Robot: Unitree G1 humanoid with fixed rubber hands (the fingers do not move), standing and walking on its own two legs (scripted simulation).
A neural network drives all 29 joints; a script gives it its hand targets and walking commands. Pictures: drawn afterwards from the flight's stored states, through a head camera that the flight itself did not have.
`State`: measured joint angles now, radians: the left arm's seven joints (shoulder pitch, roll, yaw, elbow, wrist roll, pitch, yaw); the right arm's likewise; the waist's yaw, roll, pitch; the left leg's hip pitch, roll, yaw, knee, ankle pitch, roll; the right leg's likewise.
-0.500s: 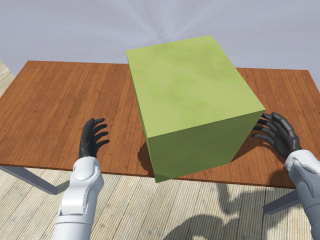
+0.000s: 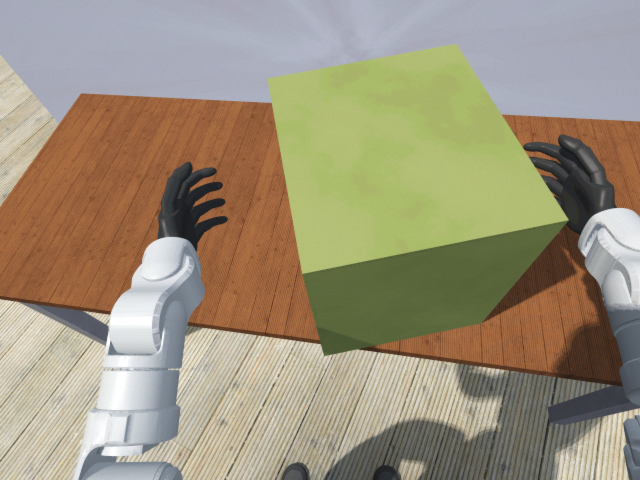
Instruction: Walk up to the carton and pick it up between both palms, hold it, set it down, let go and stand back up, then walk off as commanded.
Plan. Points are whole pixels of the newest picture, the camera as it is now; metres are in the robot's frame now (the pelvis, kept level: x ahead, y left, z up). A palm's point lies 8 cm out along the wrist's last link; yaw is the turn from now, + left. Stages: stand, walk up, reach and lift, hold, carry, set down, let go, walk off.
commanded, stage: reach and lift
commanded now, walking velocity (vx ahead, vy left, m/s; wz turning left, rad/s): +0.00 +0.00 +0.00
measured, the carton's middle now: (384, 212) +0.48 +0.00 -0.02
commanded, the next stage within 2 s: none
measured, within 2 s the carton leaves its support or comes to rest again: neither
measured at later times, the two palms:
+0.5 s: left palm (175, 186) +0.40 +0.24 +0.12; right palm (559, 147) +0.51 -0.19 +0.11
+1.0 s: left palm (213, 250) +0.38 +0.22 +0.01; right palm (522, 215) +0.48 -0.18 +0.01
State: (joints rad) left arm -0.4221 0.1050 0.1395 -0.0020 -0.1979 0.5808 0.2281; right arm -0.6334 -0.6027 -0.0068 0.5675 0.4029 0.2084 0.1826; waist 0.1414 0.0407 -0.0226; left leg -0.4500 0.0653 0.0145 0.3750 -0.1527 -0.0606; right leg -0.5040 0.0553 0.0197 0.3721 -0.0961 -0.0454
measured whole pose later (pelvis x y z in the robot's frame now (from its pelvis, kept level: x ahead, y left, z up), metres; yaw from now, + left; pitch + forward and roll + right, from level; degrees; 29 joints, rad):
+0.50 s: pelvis +0.01 +0.01 +0.00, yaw +0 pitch +19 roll +0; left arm -0.64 0.11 0.19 0.09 -0.17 0.63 0.24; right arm -0.87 -0.63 0.03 0.69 0.41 0.24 0.16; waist 0.17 0.05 -0.08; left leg -0.56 0.06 0.01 0.39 -0.16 -0.05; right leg -0.59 0.05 0.02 0.34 -0.08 -0.03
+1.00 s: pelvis +0.00 +0.01 -0.01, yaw +0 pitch +26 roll +0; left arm -0.57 0.01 0.17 0.50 -0.08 0.15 0.24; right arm -0.81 -0.48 -0.01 0.96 0.28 -0.09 0.19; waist 0.17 0.02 -0.15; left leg -0.73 0.06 0.02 0.42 -0.14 -0.05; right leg -0.77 0.05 0.03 0.37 -0.06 -0.03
